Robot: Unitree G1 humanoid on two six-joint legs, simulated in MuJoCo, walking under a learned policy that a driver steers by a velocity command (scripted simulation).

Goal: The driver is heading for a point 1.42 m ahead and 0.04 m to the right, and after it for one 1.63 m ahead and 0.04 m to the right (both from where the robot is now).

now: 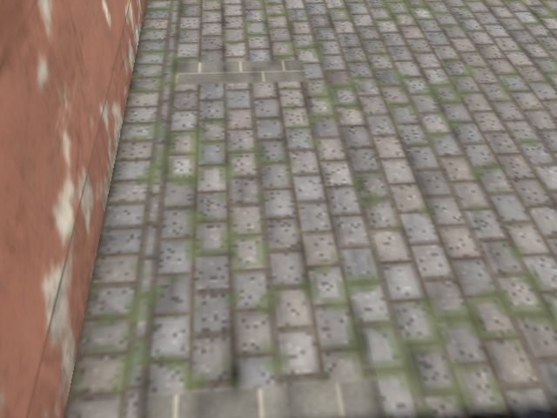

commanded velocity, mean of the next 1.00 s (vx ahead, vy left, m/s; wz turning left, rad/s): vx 0.50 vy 0.00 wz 0.00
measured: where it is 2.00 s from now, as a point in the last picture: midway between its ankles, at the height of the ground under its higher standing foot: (257, 242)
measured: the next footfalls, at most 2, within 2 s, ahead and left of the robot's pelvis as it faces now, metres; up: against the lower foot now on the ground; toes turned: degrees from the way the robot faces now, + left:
right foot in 0.20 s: +0.27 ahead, -0.16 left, -0.19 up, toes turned -4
left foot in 0.58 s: +0.56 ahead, +0.11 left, -0.19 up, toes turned +2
